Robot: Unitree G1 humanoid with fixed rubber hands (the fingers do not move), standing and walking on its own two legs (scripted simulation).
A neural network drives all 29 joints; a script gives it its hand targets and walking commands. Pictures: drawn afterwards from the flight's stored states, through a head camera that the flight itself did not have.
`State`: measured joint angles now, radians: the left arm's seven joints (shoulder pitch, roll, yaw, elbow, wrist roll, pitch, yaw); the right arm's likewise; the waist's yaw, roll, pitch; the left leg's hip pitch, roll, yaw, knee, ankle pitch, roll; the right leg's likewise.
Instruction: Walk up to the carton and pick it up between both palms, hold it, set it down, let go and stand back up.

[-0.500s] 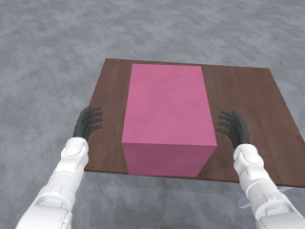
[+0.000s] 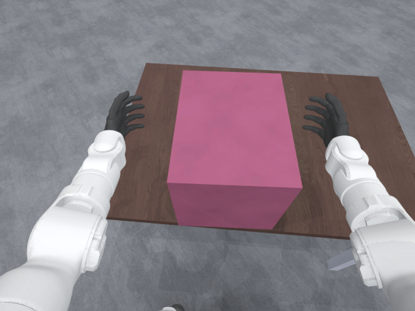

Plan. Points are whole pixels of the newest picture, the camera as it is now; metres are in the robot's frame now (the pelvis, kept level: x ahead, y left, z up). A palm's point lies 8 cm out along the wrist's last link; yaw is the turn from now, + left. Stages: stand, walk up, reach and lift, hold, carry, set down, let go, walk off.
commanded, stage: reach and lift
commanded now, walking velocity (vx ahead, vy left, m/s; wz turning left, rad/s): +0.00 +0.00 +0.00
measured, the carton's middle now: (228, 151) +0.48 -0.01 -0.06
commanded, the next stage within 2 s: none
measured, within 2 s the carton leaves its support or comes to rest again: neither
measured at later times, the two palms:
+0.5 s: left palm (123, 156) +0.42 +0.23 -0.02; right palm (312, 158) +0.44 -0.19 +0.00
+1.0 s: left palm (141, 160) +0.43 +0.20 -0.05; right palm (309, 164) +0.44 -0.20 -0.04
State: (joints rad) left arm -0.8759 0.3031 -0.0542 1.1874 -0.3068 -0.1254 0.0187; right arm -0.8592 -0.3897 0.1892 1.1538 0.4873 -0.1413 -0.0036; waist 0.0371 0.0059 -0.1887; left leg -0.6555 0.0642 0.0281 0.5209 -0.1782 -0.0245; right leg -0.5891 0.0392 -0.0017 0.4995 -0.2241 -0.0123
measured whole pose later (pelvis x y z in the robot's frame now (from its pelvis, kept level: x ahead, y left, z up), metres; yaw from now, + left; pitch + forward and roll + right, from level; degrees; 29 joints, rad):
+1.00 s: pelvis -0.02 +0.01 -0.05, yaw -2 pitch +33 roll -1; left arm -0.97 0.23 -0.02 1.45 -0.31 -0.45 0.03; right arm -0.94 -0.32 0.14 1.30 0.39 -0.40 -0.03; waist 0.05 0.03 -0.27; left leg -1.13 0.07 0.05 0.82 -0.27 -0.01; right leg -1.09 0.04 0.02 0.82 -0.31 0.00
